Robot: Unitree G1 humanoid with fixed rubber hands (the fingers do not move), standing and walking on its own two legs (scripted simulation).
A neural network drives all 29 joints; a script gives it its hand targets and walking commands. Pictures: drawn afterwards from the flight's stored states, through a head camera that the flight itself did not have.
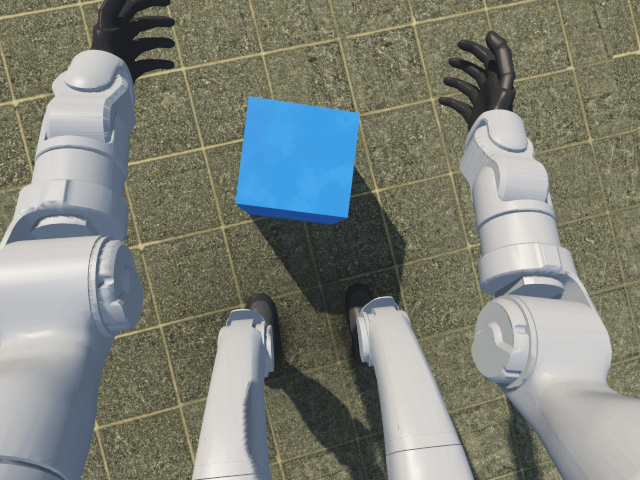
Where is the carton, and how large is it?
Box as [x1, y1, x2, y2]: [235, 96, 359, 224]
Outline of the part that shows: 249,96 235,203 250,214 332,224 347,217 359,113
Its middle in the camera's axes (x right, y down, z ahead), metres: -0.05 -0.15 +0.85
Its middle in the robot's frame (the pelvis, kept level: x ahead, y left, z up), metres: +0.51 -0.01 -0.52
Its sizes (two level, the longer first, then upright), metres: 0.210 0.200 0.250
